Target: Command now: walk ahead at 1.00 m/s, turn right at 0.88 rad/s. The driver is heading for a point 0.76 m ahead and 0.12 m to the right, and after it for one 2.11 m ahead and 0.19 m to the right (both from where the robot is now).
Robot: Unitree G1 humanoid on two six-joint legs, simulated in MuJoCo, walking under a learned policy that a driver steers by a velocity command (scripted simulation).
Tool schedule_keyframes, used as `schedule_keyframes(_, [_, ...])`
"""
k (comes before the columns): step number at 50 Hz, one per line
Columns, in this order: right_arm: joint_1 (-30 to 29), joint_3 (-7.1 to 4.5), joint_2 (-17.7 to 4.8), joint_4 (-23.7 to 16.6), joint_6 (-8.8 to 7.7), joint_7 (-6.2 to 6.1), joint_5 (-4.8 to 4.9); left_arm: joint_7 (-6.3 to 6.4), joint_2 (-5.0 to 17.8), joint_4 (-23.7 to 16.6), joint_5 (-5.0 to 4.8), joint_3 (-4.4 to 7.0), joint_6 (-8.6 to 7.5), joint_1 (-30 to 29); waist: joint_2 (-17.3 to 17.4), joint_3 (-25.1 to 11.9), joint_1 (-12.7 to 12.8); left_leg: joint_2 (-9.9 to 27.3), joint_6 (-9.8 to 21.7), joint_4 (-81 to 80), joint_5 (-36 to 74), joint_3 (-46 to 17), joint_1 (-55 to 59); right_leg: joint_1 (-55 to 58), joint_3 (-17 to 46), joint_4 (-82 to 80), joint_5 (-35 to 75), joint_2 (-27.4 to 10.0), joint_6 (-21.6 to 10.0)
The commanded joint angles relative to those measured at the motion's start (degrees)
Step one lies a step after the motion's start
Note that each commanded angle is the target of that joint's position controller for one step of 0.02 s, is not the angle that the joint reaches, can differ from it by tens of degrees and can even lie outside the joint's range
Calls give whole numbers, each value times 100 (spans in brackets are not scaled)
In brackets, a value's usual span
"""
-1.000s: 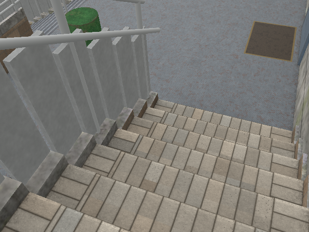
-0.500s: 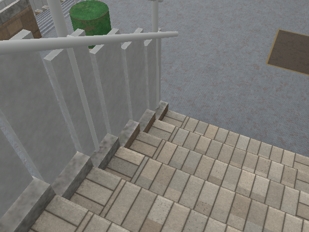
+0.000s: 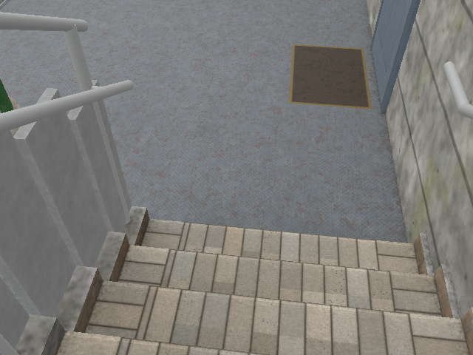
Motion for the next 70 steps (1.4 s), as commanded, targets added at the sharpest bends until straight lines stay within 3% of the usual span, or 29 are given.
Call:
schedule_keyframes(1, [293, -193, -793, -166, -191, 143, 135, 86, 552, -589, -192, 76, -316, -851, 427, 495, -476, -327, 64, -2498, 4098, 578, 2324, -2773, 1709, -770, 2315, -751, -529])
schedule_keyframes(4, [437, -57, -354, -431, -36, 156, 326, 32, 777, -437, -25, 152, -81, -522, -824, 422, -118, -797, 45, -3273, 2801, 797, 3782, -2491, 1702, -4, 2540, -557, -344])
schedule_keyframes(7, [3793, -496, -1222, 474, -49, -43, 344, -18, 929, -718, 59, 252, -16, -1523, 199, -443, -2192, 102, 398, -4336, 2336, 150, 6445, -3126, 798, 5278, 2655, -186, -41])
schedule_keyframes(9, [2775, -301, -964, 294, -68, 228, 82, 250, -3, -1262, -329, 42, -9, -567, 1371, -420, -570, 1927, 352, -2114, 6515, -1151, 6577, -4808, 304, 7109, -84, -633, -52])
schedule_keyframes(11, [2808, -299, -608, 272, -159, 328, 247, 230, 273, -1006, 150, 153, 173, -847, 173, -76, -619, 1890, 905, -3067, 2444, -1327, 5167, -5091, 226, 6074, 971, -1278, -87])
schedule_keyframes(12, [2479, -350, -847, 296, -259, 298, 207, 119, 451, -1344, 225, 190, 259, -1335, 935, 268, -464, 2282, 1307, -3432, 65, -2145, 4174, -5336, 339, 5177, 1259, -1681, 34])
schedule_keyframes(14, [2191, -118, -342, 473, -427, 119, 307, -112, 282, -1703, 82, 140, 373, -2403, 439, 1349, -212, 1833, 810, -3595, 245, -1128, 1649, -4510, 515, 2835, 3266, -1842, 379])
schedule_keyframes(17, [2117, -326, -1266, 442, -429, 36, 180, -278, 237, -1369, 235, 153, 461, -1986, 704, 609, -58, 1588, 447, -3244, 957, -178, 1159, -2832, -924, 2780, 4052, -1335, 385])
schedule_keyframes(20, [2232, -107, -368, 664, -545, 37, 342, -502, 71, -1629, 28, 42, 153, -2996, -38, 910, -206, 811, 58, -2784, -1382, 1100, 1076, -2033, -932, -586, 8041, -1557, 31])
schedule_keyframes(25, [3208, -206, -970, 1083, -63, -111, 95, -216, 674, -1052, 32, 207, 351, -2183, 312, 333, -361, 847, 211, -50, 3349, 1752, 2823, 230, -1980, -1706, 5120, -651, -18])
schedule_keyframes(27, [1602, -359, -1261, 884, 13, -185, 44, -93, 1375, -164, 34, 546, 307, 570, -437, -105, 1605, -39, 108, 5156, -1196, 1734, 426, 3277, -371, -2670, 5804, -1538, -1041])
schedule_keyframes(28, [2262, -300, -842, 453, -43, -212, 239, -58, 1737, -119, -11, 501, 206, 90, -1341, -205, 420, -65, 237, 5092, -3614, 1153, -1052, 4003, 245, -1055, 9439, -2340, -719])
schedule_keyframes(30, [2520, -351, -1231, 379, -105, -70, 66, 79, 1291, -197, -74, 404, 255, -27, 287, -442, 257, 431, 253, 2990, -2835, 399, -1832, 3741, 1740, -1760, 6074, -2898, -1232])
schedule_keyframes(33, [1849, -403, -984, 139, 110, 35, -128, 161, 1089, -593, 3, 317, -8, -1849, 306, 496, -694, 685, -305, -83, -1534, 23, 90, -421, 2245, -2875, 3652, -3009, -1372])
schedule_keyframes(34, [2083, -333, -730, 306, 274, 5, -42, 55, 1334, -572, 173, 400, -153, -1706, 262, 359, -682, 468, -373, 114, -925, 382, 572, -887, 1792, -2597, 4387, -2814, -1357])
schedule_keyframes(38, [1706, -290, -467, 293, 210, 238, 243, 8, 555, -362, -281, 189, -637, -2036, -149, 289, -887, -8, 44, -2459, 3831, 483, 3396, -2876, -386, -2027, 1763, -1490, -59])
schedule_keyframes(41, [1736, -347, -657, 340, 247, 267, 283, 26, 534, -222, -99, 176, -612, -1698, -316, 486, -702, -473, 392, -2201, 3751, 1094, 3841, -2472, -890, -998, 2698, -1703, 215])
schedule_keyframes(44, [4052, -620, -1114, 1096, 375, 77, 85, 77, 947, -363, 103, 304, -434, -2198, 75, 92, -1925, -998, 924, -2738, 1596, 1789, 5256, -1844, -1350, 2837, 7008, -1813, 233])
schedule_keyframes(45, [4995, -626, -1072, 1306, 336, 150, 124, 236, 800, -502, -20, 343, -282, -2799, 634, 362, -2769, -67, 1735, -4985, 2280, 596, 5041, -2023, -1518, 6693, 4895, -1112, 388])
schedule_keyframes(46, [4232, -489, -1065, 1234, 350, 218, 350, 281, -52, -872, 24, 116, -157, -3196, 1556, 1039, -2157, 247, 1598, -4154, 4462, 144, 4803, -3726, -1327, 8378, -191, -427, 174])
schedule_keyframes(47, [3955, -253, -990, 1193, 184, 178, 337, 258, -240, -1520, -42, -4, -226, -2468, 1626, 872, -754, 441, 1153, -2679, 7158, -810, 5353, -5050, -713, 7047, 423, -764, 10])
schedule_keyframes(50, [3093, -193, -881, 882, 93, 205, 392, 73, 258, -1092, 353, 51, -99, -2142, -875, 360, -318, 144, 1351, -3153, 1852, -1764, 4241, -5109, -221, 4471, 1759, -1431, 258])
schedule_keyframes(51, [2837, -297, -1448, 735, -105, 60, 315, 56, 125, -1617, 454, -48, -82, -2531, 474, 402, -56, 746, 1848, -3453, 2035, -3250, 3080, -4730, -13, 2935, 2152, -1588, 750])
schedule_keyframes(57, [2938, -209, -719, 716, -231, 4, 460, -104, 472, -1788, 105, -16, -215, -3853, -684, 606, -1048, -805, 1316, -2594, 430, -1687, 2345, -2236, -419, -2153, 6912, -1324, 910])
schedule_keyframes(60, [3060, -204, -724, 751, -7, 74, 409, -118, -77, -1858, -133, -172, -170, -3582, 628, 372, -1340, -988, 1133, -2161, 412, -1725, 1909, -196, -574, -2437, 6323, -935, 1002])
schedule_keyframes(63, [1401, -302, -1241, 438, 9, 122, 155, 68, 967, -699, -89, 328, -264, 1093, 14, -1114, 1543, -1121, 928, 2593, 2431, -1046, 626, 3864, -223, -2213, 6523, -1339, 728])
schedule_keyframes(64, [1043, -329, -915, 375, 17, 21, 225, 57, 1099, -474, 55, 414, -260, 1293, -749, -344, 1635, -1676, 920, 4990, -2493, -484, -555, 3915, 334, -2581, 6198, -2232, 350])
schedule_keyframes(66, [2822, -219, -483, 227, 34, -280, 440, -124, 900, -988, 74, 305, -329, -19, -1071, -678, -103, -821, 870, 4403, -3046, -243, -1459, 3767, 1777, -1079, 9511, -3922, -27])
schedule_keyframes(70, [775, -384, -768, -205, 363, 117, 86, -75, 157, -801, -23, 119, -544, -620, -483, 943, -435, 287, 666, 1295, -651, -442, -1381, -474, 1504, -2223, 4023, -3500, -170])
Keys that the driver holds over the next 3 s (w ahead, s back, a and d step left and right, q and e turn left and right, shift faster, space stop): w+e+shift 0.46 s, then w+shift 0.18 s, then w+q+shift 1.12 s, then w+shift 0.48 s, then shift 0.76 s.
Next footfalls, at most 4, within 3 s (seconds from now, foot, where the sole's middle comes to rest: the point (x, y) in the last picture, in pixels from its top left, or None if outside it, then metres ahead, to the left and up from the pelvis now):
0.14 left None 0.25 0.16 -0.88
0.54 right None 0.54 -0.09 -1.05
0.90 left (283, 329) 0.82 -0.10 -1.22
1.28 right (345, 286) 1.13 -0.40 -1.39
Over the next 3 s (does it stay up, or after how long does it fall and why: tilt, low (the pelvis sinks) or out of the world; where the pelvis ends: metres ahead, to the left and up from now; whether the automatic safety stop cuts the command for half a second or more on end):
stays up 2.24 -0.18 -0.96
